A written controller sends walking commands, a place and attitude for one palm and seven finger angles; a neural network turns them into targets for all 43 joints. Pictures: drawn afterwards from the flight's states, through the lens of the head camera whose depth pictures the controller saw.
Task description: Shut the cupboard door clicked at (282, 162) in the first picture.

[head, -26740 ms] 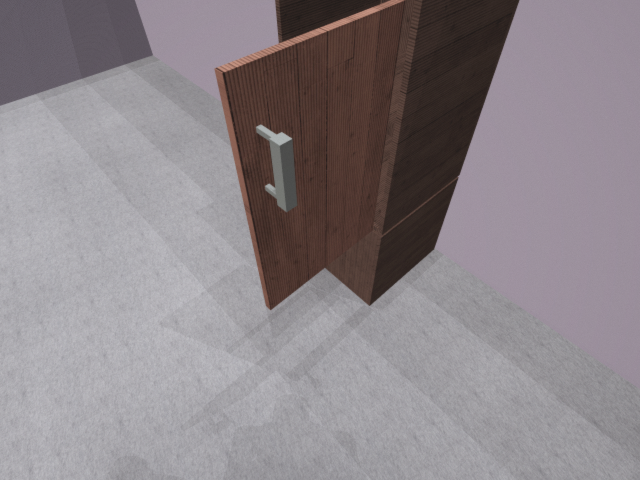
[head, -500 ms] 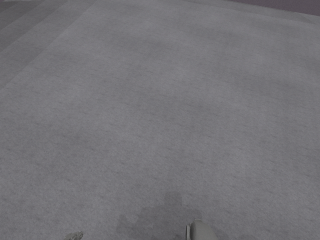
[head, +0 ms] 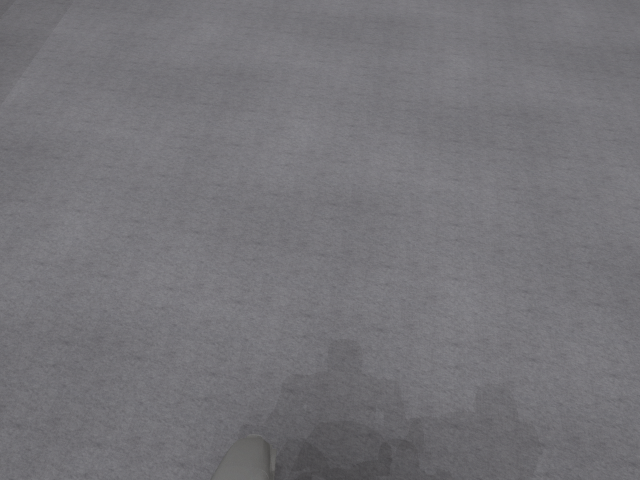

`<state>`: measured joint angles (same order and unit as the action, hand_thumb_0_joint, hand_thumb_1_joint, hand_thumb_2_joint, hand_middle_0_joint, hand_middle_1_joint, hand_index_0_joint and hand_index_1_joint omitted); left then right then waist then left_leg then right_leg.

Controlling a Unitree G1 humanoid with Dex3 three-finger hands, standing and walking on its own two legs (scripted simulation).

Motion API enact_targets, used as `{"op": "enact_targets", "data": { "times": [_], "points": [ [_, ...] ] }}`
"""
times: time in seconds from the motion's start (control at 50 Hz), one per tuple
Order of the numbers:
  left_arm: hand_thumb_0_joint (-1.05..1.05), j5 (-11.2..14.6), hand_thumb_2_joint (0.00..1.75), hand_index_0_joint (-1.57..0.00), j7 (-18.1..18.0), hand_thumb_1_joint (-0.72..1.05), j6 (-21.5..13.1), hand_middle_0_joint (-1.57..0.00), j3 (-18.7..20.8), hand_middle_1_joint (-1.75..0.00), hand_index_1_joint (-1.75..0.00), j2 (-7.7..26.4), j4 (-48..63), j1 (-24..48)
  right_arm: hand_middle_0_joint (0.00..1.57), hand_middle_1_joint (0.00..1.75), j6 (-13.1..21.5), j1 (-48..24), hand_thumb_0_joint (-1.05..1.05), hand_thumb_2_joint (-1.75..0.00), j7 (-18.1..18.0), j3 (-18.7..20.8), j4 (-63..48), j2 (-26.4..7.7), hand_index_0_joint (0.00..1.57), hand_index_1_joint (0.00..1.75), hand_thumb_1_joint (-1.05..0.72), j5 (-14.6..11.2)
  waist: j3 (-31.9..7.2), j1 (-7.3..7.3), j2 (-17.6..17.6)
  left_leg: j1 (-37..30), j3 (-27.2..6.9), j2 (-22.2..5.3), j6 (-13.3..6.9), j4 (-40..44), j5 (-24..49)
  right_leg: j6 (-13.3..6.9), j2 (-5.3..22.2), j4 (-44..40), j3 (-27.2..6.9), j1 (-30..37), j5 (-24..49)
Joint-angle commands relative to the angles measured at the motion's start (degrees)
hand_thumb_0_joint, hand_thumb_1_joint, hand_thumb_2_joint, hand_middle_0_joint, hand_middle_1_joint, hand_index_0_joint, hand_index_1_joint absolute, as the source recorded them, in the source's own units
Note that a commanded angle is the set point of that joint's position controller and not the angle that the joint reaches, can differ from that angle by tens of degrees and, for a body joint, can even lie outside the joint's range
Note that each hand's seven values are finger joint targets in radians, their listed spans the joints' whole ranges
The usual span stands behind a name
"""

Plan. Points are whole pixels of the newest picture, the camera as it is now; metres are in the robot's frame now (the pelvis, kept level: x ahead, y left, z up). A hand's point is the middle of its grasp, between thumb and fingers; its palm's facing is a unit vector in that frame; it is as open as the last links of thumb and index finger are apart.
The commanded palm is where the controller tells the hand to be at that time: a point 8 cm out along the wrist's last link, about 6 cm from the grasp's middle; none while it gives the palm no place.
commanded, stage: turn to face it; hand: left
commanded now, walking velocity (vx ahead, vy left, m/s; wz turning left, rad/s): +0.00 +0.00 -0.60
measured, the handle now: out of the picture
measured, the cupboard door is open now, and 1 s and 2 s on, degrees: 60 60 60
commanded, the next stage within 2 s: none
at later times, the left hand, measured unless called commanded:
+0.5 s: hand (181, 378) +0.26 +0.23 -0.15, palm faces -0.31 -0.91 -0.28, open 7.4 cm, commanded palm none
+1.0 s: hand (234, 347) +0.31 +0.16 -0.17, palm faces -0.58 -0.79 -0.19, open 7.4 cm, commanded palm none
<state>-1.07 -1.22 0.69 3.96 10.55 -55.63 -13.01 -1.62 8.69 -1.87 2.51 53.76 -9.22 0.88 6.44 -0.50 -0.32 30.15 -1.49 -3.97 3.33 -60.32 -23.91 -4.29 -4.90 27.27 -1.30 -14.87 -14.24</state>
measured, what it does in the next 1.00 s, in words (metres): walks ahead, turning right: left foot, then right foot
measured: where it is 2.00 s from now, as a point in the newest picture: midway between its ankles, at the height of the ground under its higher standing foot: outside the picture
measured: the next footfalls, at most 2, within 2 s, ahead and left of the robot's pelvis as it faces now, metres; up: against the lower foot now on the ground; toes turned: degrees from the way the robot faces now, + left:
left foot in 0.18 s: +0.13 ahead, +0.18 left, +0.00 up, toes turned -6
right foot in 0.52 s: +0.07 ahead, -0.08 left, +0.00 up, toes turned -26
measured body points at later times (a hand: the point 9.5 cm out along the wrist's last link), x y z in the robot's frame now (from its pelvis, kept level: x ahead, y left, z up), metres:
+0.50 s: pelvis +0.07 +0.05 -0.01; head +0.12 +0.03 +0.44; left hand +0.27 +0.28 -0.13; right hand +0.07 -0.23 -0.14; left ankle +0.09 +0.19 -0.74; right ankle +0.03 -0.06 -0.73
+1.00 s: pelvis +0.11 +0.06 +0.00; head +0.16 +0.04 +0.45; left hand +0.35 +0.20 -0.15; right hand +0.00 -0.17 -0.13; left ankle +0.17 +0.16 -0.74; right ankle +0.00 -0.02 -0.66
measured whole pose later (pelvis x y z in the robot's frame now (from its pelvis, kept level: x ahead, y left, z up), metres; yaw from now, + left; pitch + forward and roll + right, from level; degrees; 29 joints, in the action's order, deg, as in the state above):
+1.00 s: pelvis +0.11 +0.06 +0.00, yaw -38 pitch +1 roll -2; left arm -0.8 2.1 5.0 4.8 14.5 -50.6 -7.4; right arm -0.7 14.1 -1.6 0.3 49.7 -11.0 1.9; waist 5.6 -0.6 -1.5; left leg 15.1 8.6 -6.6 0.3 -30.6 -16.4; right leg 2.9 0.0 61.6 1.8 -26.8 -28.0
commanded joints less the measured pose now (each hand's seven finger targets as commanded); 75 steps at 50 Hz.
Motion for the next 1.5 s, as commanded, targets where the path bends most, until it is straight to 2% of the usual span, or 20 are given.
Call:
{"op": "enact_targets", "data": {
  "times": [0.0, 0.12, 0.16, 0.18, 0.28, 0.46, 0.5, 0.52, 0.6, 0.76, 0.8, 0.82, 0.92, 1.1, 1.12, 1.16, 1.22, 1.28, 1.4, 1.48],
  "points": [
    [0.0, -0.31, 0.9, -0.2, 0.34, 0.9, -0.93, -0.2, 2.63, -0.3, -0.3, 10.49, 5.11, -2.06, 0.2, 0.3, 0.43, 0.66, 0.0, -0.9, 0.27, 0.69, -4.85, -5.13, 0.2, 0.3, -0.9, -0.16, -10.25, 0.74, -7.29, -1.41, 2.37, 1.73, 1.38, 8.45, 2.3, -6.46, 13.76, -2.36, -13.87, 7.71, 40.32],
    [0.0, 0.14, 0.9, -0.2, 0.52, 0.9, 0.29, -0.2, 3.27, -0.3, -0.3, 11.42, 8.41, 1.78, 0.2, 0.3, 1.89, 3.17, 0.0, -0.9, -0.1, 1.35, -6.17, -9.26, 0.2, 0.3, -0.9, -0.41, -11.62, -1.74, -6.67, -22.12, 2.05, 1.79, 0.49, 34.03, 15.88, -0.21, 9.81, 6.35, -14.93, -1.18, 28.31],
    [0.0, 0.85, 0.9, -0.2, 0.91, 0.9, 0.3, -0.2, 2.1, -0.3, -0.3, 7.1, 9.88, -1.96, 0.2, 0.3, 2.34, 6.89, 0.0, -0.9, -0.09, 2.57, -7.04, -17.72, 0.2, 0.3, -0.9, 0.68, -15.46, -1.67, 17.06, -34.35, -18.25, -23.35, -10.93, 37.63, 47.61, 5.71, 0.87, 27.39, -1.84, -16.04, -23.49],
    [0.0, 0.29, 0.9, -0.2, 0.89, 0.9, 0.24, -0.2, 2.04, -0.3, -0.3, 9.01, 10.07, -1.34, 0.2, 0.3, 1.93, 6.98, 0.0, -0.9, -0.09, 2.2, -8.02, -17.17, 0.2, 0.3, -0.9, 1.04, -14.87, -2.41, 10.16, -30.1, -17.72, -24.92, -14.42, 37.09, 46.28, 5.96, 2.69, 36.94, -1.87, -15.05, -25.61],
    [0.0, 0.22, 0.9, -0.2, 3.06, 0.9, 1.93, -0.2, 1.82, -0.3, -0.3, 8.27, 11.38, 3.01, 0.2, 0.3, 1.17, 0.17, 0.0, -0.9, -0.2, 1.73, -10.55, -14.89, 0.2, 0.3, -0.9, 1.39, -10.12, -0.21, 12.74, -25.19, -1.95, -16.41, -11.46, 36.19, 41.49, 7.49, 7.24, 34.09, 2.69, -14.88, -17.71],
    [0.0, -0.12, 0.9, -0.2, 3.67, 0.9, 1.03, -0.2, 1.59, -0.3, -0.3, 9.91, 10.86, 0.7, 0.2, 0.3, 0.38, 1.18, 0.0, -0.9, 1.0, 2.83, -9.01, -16.85, 0.2, 0.3, -0.9, 0.57, -10.95, 2.15, 9.23, -17.05, 7.96, -13.37, -4.75, 25.33, 27.18, 4.56, 4.95, 1.42, 7.87, 5.89, 3.1],
    [0.0, -0.49, 0.9, -0.2, 2.16, 0.9, -0.17, -0.2, 3.31, -0.3, -0.3, 19.73, 8.7, -6.13, 0.2, 0.3, 0.45, -2.08, 0.0, -0.9, 1.44, 1.13, -12.55, -10.2, 0.2, 0.3, -0.9, -0.31, -12.32, 6.01, -15.68, 5.3, 10.99, -0.43, 1.25, 1.32, -13.27, -5.91, 26.79, -5.59, -20.42, 19.62, 35.59],
    [0.0, 0.17, 0.9, -0.2, 1.3, 0.9, 0.19, -0.2, 3.34, -0.3, -0.3, 20.47, 8.4, -7.9, 0.2, 0.3, -0.19, -4.25, 0.0, -0.9, 0.63, 0.95, -13.16, -11.68, 0.2, 0.3, -0.9, -0.25, -11.27, 7.02, -12.24, 6.67, 2.72, -1.12, 0.82, -5.56, -14.08, -9.53, 28.26, -5.05, -21.1, 15.94, 39.6],
    [0.0, -0.04, 0.9, -0.2, 0.4, 0.9, 0.6, -0.2, 1.9, -0.3, -0.3, 14.44, 11.34, 3.78, 0.2, 0.3, -0.32, 0.28, 0.0, -0.9, 0.74, 1.15, -8.84, -11.83, 0.2, 0.3, -0.9, -0.12, -10.33, 0.81, -9.91, 2.37, 1.63, -2.27, 1.87, -4.83, -2.19, -6.48, 19.22, -3.87, -11.32, 8.55, 29.1],
    [0.0, 0.02, 0.9, -0.2, 1.09, 0.9, 1.52, -0.2, 2.42, -0.3, -0.3, 14.56, 10.78, 7.42, 0.2, 0.3, 0.8, 9.11, 0.0, -0.9, 0.56, 0.9, -6.4, -10.1, 0.2, 0.3, -0.9, -0.35, -10.35, -2.36, -6.93, -16.78, 4.55, 1.91, 0.89, 30.66, 9.88, -2.15, 14.4, 0.86, -13.88, -1.49, 15.59],
    [0.0, 1.02, 0.9, -0.2, 1.86, 0.9, 2.22, -0.2, 1.33, -0.3, -0.3, 8.43, 12.09, 4.41, 0.2, 0.3, 1.77, 10.8, 0.0, -0.9, 0.17, 2.28, -6.51, -18.69, 0.2, 0.3, -0.9, 0.93, -10.81, -1.97, 16.58, -26.65, -14.76, -16.5, -6.36, 42.88, 15.26, 4.31, 1.89, 17.63, -3.59, -16.07, -10.89],
    [0.0, 0.58, 0.9, -0.2, 2.14, 0.9, 1.84, -0.2, 1.15, -0.3, -0.3, 8.99, 12.99, 5.29, 0.2, 0.3, 1.52, 11.51, 0.0, -0.9, -0.04, 2.38, -7.69, -20.05, 0.2, 0.3, -0.9, 1.07, -10.47, -2.56, 16.39, -22.83, -19.79, -23.84, -11.76, 44.26, 19.17, 5.08, 2.57, 29.73, -0.06, -16.09, -22.11],
    [0.0, 0.27, 0.9, -0.2, 3.45, 0.9, 2.48, -0.2, 1.57, -0.3, -0.3, 7.68, 10.75, 7.25, 0.2, 0.3, 1.88, 6.98, 0.0, -0.9, -0.61, 1.23, -7.77, -14.44, 0.2, 0.3, -0.9, 1.2, -8.86, -0.6, 10.82, -24.72, -0.92, -15.84, -10.31, 39.01, 38.01, 7.34, 6.98, 37.97, 1.87, -16.82, -13.73],
    [0.0, 0.13, 0.9, -0.2, 3.55, 0.9, 1.6, -0.2, 1.15, -0.3, -0.3, 6.71, 10.67, 6.28, 0.2, 0.3, 0.97, 7.47, 0.0, -0.9, 0.43, 3.05, -5.88, -16.25, 0.2, 0.3, -0.9, 0.78, -10.65, -0.55, 12.38, -23.58, 7.97, -16.17, -7.09, 30.72, 33.28, 5.32, 4.58, 5.61, 8.24, -0.86, -3.55],
    [0.0, -0.02, 0.9, -0.2, 3.29, 0.9, 1.18, -0.2, 1.58, -0.3, -0.3, 8.48, 9.49, 2.62, 0.2, 0.3, 0.86, 6.46, 0.0, -0.9, 0.68, 3.18, -6.19, -15.93, 0.2, 0.3, -0.9, 0.41, -11.55, 1.43, 8.97, -19.3, 9.71, -14.38, -4.48, 24.99, 28.55, 4.37, 5.35, -2.26, 6.93, 6.55, 3.85],
    [0.0, -0.21, 0.9, -0.2, 1.73, 0.9, 0.26, -0.2, 3.37, -0.3, -0.3, 18.56, 7.06, -4.46, 0.2, 0.3, 0.25, 1.0, 0.0, -0.9, 1.22, 1.62, -10.7, -9.31, 0.2, 0.3, -0.9, -0.21, -9.67, 5.4, -15.37, 4.6, 11.41, -1.49, 1.35, 2.29, -13.73, -6.06, 27.02, -7.12, -19.99, 16.7, 33.02],
    [0.0, 0.12, 0.9, -0.2, 0.32, 0.9, 0.6, -0.2, 2.78, -0.3, -0.3, 14.71, 8.8, 2.47, 0.2, 0.3, -0.57, 0.08, 0.0, -0.9, 0.2, 1.75, -9.06, -11.23, 0.2, 0.3, -0.9, -0.08, -6.78, 2.08, -14.09, 8.18, 0.0, -3.19, 1.11, -8.23, -5.32, -8.14, 22.62, -8.5, -17.7, 9.87, 21.23],
    [0.0, -0.09, 0.9, -0.2, 0.4, 0.9, 0.29, -0.2, 2.1, -0.3, -0.3, 12.95, 9.74, 5.05, 0.2, 0.3, -0.41, 2.22, 0.0, -0.9, 0.76, 1.42, -7.24, -10.05, 0.2, 0.3, -0.9, 0.12, -9.79, 0.08, -8.42, 1.82, 2.56, -2.06, 2.07, -1.32, -0.38, -6.11, 17.95, -4.69, -10.08, 9.1, 29.26],
    [0.0, -0.36, 0.9, -0.2, 0.65, 0.9, 0.6, -0.2, 2.84, -0.3, -0.3, 14.54, 8.97, 3.2, 0.2, 0.3, -0.02, 0.26, 0.0, -0.9, 0.62, 1.23, -8.65, -9.43, 0.2, 0.3, -0.9, -0.4, -9.89, 1.06, -8.18, -4.09, 3.16, 1.03, 1.63, 13.75, -0.18, -6.8, 17.62, -3.25, -15.8, 7.22, 28.55],
    [0.0, 0.29, 0.9, -0.2, 0.95, 0.9, 1.29, -0.2, 2.58, -0.3, -0.3, 13.14, 9.59, 6.28, 0.2, 0.3, 0.99, 6.58, 0.0, -0.9, 0.14, 1.45, -7.01, -10.82, 0.2, 0.3, -0.9, -0.35, -10.69, -2.25, -5.65, -20.52, 3.16, 0.94, 0.39, 34.83, 13.25, -0.88, 12.48, 2.97, -15.07, -2.23, 19.78]
  ]
}}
